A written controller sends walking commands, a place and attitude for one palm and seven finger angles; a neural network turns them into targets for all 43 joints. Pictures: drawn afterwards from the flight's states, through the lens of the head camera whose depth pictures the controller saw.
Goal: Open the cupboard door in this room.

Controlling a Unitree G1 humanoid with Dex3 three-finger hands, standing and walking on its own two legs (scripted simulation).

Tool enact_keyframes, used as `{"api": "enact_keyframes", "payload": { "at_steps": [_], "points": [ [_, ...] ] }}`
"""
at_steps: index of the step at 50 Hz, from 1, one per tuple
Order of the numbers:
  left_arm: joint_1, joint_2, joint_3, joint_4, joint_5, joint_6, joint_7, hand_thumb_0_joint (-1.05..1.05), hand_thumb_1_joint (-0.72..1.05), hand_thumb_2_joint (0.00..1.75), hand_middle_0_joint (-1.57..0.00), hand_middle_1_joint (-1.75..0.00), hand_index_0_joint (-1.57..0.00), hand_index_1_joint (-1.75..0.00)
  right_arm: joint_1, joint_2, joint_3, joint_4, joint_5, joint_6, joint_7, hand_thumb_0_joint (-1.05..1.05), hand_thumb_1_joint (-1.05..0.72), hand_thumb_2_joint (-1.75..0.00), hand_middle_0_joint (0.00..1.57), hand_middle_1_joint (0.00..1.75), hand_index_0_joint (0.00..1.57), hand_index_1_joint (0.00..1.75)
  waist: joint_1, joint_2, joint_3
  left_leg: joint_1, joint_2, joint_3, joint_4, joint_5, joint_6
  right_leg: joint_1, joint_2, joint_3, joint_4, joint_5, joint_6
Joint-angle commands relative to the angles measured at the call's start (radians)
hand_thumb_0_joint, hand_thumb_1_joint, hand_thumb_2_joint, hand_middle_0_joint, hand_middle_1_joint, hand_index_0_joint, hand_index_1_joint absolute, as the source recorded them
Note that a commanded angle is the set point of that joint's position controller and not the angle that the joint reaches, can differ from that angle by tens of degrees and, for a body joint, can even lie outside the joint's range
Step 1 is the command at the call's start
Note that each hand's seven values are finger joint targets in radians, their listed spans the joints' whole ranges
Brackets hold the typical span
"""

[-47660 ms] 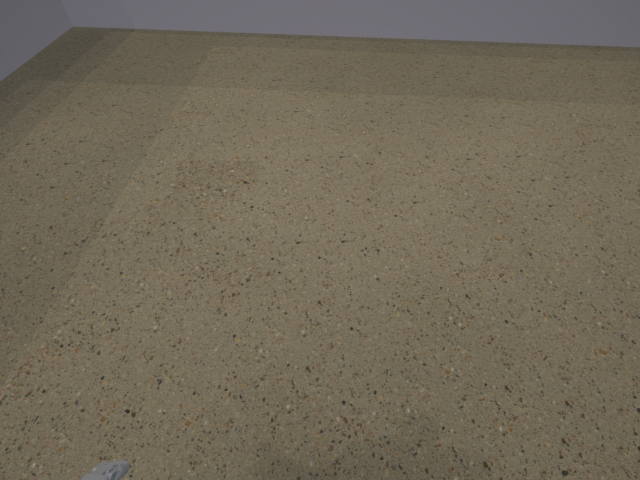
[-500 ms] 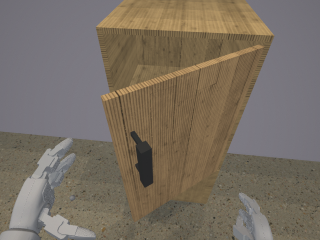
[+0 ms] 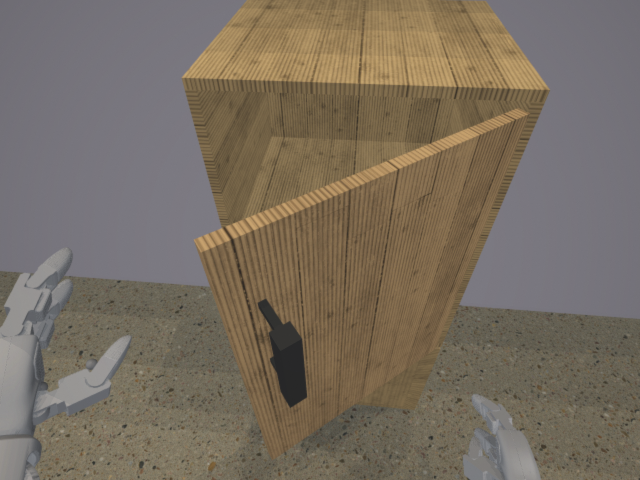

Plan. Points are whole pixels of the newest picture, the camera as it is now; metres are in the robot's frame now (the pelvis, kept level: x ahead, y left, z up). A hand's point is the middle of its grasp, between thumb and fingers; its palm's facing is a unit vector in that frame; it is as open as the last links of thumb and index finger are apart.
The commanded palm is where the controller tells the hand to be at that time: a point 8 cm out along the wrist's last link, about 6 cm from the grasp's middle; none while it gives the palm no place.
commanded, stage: draw the hand back to the body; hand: left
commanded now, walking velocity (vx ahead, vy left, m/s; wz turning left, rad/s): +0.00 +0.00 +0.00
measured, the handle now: (280, 353) +0.24 +0.08 +0.07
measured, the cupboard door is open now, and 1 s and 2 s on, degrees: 38 38 38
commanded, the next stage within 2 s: step back with the hand held close in 0.50 s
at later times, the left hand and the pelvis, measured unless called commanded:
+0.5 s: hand (100, 347) +0.19 +0.23 +0.15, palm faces +0.44 -0.81 -0.40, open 7.4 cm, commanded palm +0.14 +0.28 +0.17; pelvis +0.00 -0.02 +0.00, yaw +0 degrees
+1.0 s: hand (82, 371) +0.16 +0.25 +0.15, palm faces +0.32 -0.81 -0.50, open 7.4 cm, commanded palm +0.10 +0.29 +0.18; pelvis -0.04 -0.01 +0.00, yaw -2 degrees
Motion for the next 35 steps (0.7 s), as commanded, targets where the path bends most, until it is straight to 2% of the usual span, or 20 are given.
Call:
{"api": "enact_keyframes", "payload": {
  "at_steps": [1, 2, 4, 6, 9, 11, 14, 18, 20, 22, 26, 30, 31, 32, 33, 34, 35],
  "points": [
    [-0.098, 0.168, 0.147, -0.203, -0.002, -0.067, 0.015, 0.00, 0.73, 0.82, -0.19, -0.30, -0.19, -0.30, -0.112, -0.115, -0.052, -0.155, -0.002, -0.042, -0.001, 0.00, -0.90, -0.90, 0.20, 0.30, 0.20, 0.30, -0.007, 0.034, -0.084, 0.140, 0.038, -0.056, -0.082, 0.304, -0.020, -0.072, 0.015, -0.004, -0.064, 0.265, -0.023],
    [-0.105, 0.182, 0.166, -0.188, -0.004, -0.065, 0.017, 0.00, 0.76, 0.84, -0.19, -0.30, -0.19, -0.30, -0.115, -0.117, -0.053, -0.151, -0.004, -0.040, -0.002, 0.00, -0.90, -0.90, 0.20, 0.30, 0.20, 0.30, -0.003, 0.040, -0.084, 0.138, 0.037, -0.055, -0.084, 0.312, -0.019, -0.060, 0.014, -0.003, -0.068, 0.279, -0.025],
    [-0.128, 0.181, 0.174, -0.171, -0.009, -0.065, 0.016, 0.00, 0.83, 0.87, -0.20, -0.30, -0.20, -0.30, -0.116, -0.117, -0.054, -0.149, -0.002, -0.031, -0.001, 0.00, -0.90, -0.90, 0.20, 0.30, 0.20, 0.30, -0.007, 0.006, -0.081, 0.140, 0.037, -0.055, -0.090, 0.307, -0.018, -0.060, 0.015, -0.006, -0.071, 0.280, -0.022],
    [-0.151, 0.198, 0.196, -0.155, -0.015, -0.067, 0.016, 0.00, 0.90, 0.90, -0.20, -0.30, -0.20, -0.30, -0.121, -0.116, -0.057, -0.147, -0.001, -0.025, -0.003, 0.00, -0.90, -0.90, 0.20, 0.30, 0.20, 0.30, -0.006, 0.004, -0.080, 0.145, 0.032, -0.041, -0.086, 0.278, -0.012, -0.064, 0.013, 0.000, -0.083, 0.284, -0.020],
    [-0.117, 0.156, 0.158, -0.130, -0.017, -0.064, 0.005, 0.00, 0.90, 0.90, -0.20, -0.30, -0.20, -0.30, -0.125, -0.117, -0.059, -0.147, 0.000, -0.019, 0.003, 0.00, -0.90, -0.90, 0.20, 0.30, 0.20, 0.30, -0.007, 0.002, -0.072, 0.149, 0.030, -0.035, -0.084, 0.309, -0.009, -0.057, 0.010, 0.000, -0.084, 0.319, -0.017],
    [-0.117, 0.170, 0.168, -0.136, -0.019, -0.066, 0.004, 0.00, 0.90, 0.90, -0.20, -0.30, -0.20, -0.30, -0.130, -0.118, -0.063, -0.149, 0.000, -0.015, 0.005, 0.00, -0.90, -0.90, 0.20, 0.30, 0.20, 0.30, -0.004, -0.012, -0.078, 0.148, 0.028, -0.031, -0.085, 0.293, -0.006, -0.054, 0.010, 0.003, -0.088, 0.321, -0.014],
    [-0.130, 0.189, 0.179, -0.168, -0.016, -0.073, 0.004, 0.00, 0.90, 0.90, -0.20, -0.30, -0.20, -0.30, -0.130, -0.118, -0.065, -0.148, -0.001, -0.016, 0.002, 0.00, -0.90, -0.90, 0.20, 0.30, 0.20, 0.30, -0.003, 0.003, -0.104, 0.161, 0.024, -0.025, -0.077, 0.318, -0.003, -0.040, 0.006, 0.006, -0.086, 0.358, -0.014],
    [-0.132, 0.202, 0.195, -0.157, -0.019, -0.075, 0.005, 0.00, 0.90, 0.90, -0.20, -0.30, -0.20, -0.30, -0.136, -0.112, -0.065, -0.144, 0.000, -0.017, -0.004, 0.00, -0.90, -0.90, 0.20, 0.30, 0.20, 0.30, -0.001, -0.005, -0.084, 0.155, 0.020, -0.019, -0.074, 0.301, -0.002, -0.044, 0.004, 0.008, -0.094, 0.364, -0.012],
    [-0.143, 0.199, 0.189, -0.165, -0.019, -0.080, 0.004, 0.00, 0.90, 0.90, -0.20, -0.30, -0.20, -0.30, -0.137, -0.110, -0.065, -0.143, 0.003, -0.018, -0.004, 0.00, -0.90, -0.90, 0.20, 0.30, 0.20, 0.30, -0.005, 0.026, -0.075, 0.161, 0.018, -0.017, -0.074, 0.280, -0.003, -0.057, 0.004, 0.013, -0.103, 0.342, -0.012],
    [-0.149, 0.203, 0.192, -0.158, -0.017, -0.084, 0.004, 0.00, 0.90, 0.90, -0.20, -0.30, -0.20, -0.30, -0.142, -0.112, -0.065, -0.138, 0.003, -0.024, -0.006, 0.00, -0.90, -0.90, 0.20, 0.30, 0.20, 0.30, -0.004, 0.032, -0.056, 0.161, 0.019, -0.018, -0.076, 0.268, -0.004, -0.064, 0.006, 0.011, -0.114, 0.326, -0.014],
    [-0.130, 0.184, 0.182, -0.129, -0.024, -0.087, 0.000, 0.00, 0.90, 0.90, -0.20, -0.30, -0.20, -0.30, -0.142, -0.111, -0.068, -0.138, 0.002, -0.022, -0.008, 0.00, -0.90, -0.90, 0.20, 0.30, 0.20, 0.30, -0.004, -0.023, -0.060, 0.159, 0.016, -0.015, -0.079, 0.253, 0.002, -0.063, 0.006, 0.014, -0.115, 0.327, -0.008],
    [-0.144, 0.184, 0.178, -0.118, -0.025, -0.091, -0.003, 0.00, 0.90, 0.90, -0.20, -0.30, -0.20, -0.30, -0.147, -0.111, -0.068, -0.134, 0.002, -0.019, -0.009, 0.00, -0.90, -0.90, 0.20, 0.30, 0.20, 0.30, -0.005, -0.028, -0.040, 0.158, 0.015, -0.013, -0.082, 0.241, 0.004, -0.069, 0.004, 0.017, -0.125, 0.319, -0.005],
    [-0.239, 0.203, 0.179, -0.137, -0.022, -0.096, 0.000, 0.00, 0.90, 0.90, -0.20, -0.30, -0.20, -0.30, -0.150, -0.115, -0.068, -0.129, 0.004, -0.022, -0.011, 0.00, -0.90, -0.90, 0.20, 0.30, 0.20, 0.30, -0.014, -0.003, -0.055, 0.167, 0.012, -0.009, -0.080, 0.222, 0.005, -0.077, 0.000, 0.024, -0.132, 0.298, -0.004],
    [-0.405, 0.372, 0.341, -0.180, -0.004, -0.143, 0.015, 0.00, 0.90, 0.90, -0.20, -0.30, -0.20, -0.30, -0.107, -0.114, -0.057, -0.161, 0.012, -0.004, -0.008, 0.00, -0.90, -0.90, 0.20, 0.30, 0.20, 0.30, -0.046, 0.043, 0.047, 0.125, 0.029, -0.038, -0.051, 0.175, 0.012, -0.171, -0.047, 0.091, -0.178, 0.349, -0.003],
    [-0.272, 0.274, 0.267, -0.090, -0.010, -0.144, 0.000, 0.00, 0.90, 0.90, -0.20, -0.30, -0.20, -0.30, -0.128, -0.112, -0.067, -0.133, 0.005, 0.008, -0.008, 0.00, -0.90, -0.90, 0.20, 0.30, 0.20, 0.30, -0.046, -0.037, 0.002, 0.116, 0.036, -0.050, -0.019, 0.191, 0.014, -0.155, -0.068, 0.093, -0.164, 0.407, 0.002],
    [-0.171, 0.225, 0.225, -0.052, -0.008, -0.133, -0.010, 0.00, 0.90, 0.90, -0.20, -0.30, -0.20, -0.30, -0.126, -0.119, -0.072, -0.146, 0.005, 0.021, -0.005, 0.00, -0.90, -0.90, 0.20, 0.30, 0.20, 0.30, -0.046, -0.068, -0.023, 0.128, 0.036, -0.043, -0.006, 0.227, 0.016, -0.146, -0.073, 0.091, -0.145, 0.471, 0.013],
    [-0.125, 0.201, 0.201, -0.060, -0.006, -0.128, -0.016, 0.00, 0.90, 0.90, -0.20, -0.30, -0.20, -0.30, -0.126, -0.122, -0.075, -0.157, 0.005, 0.035, -0.001, 0.00, -0.90, -0.90, 0.20, 0.30, 0.20, 0.30, -0.048, -0.067, -0.052, 0.132, 0.040, -0.029, -0.002, 0.258, 0.017, -0.136, -0.076, 0.081, -0.126, 0.518, 0.028]
  ]
}}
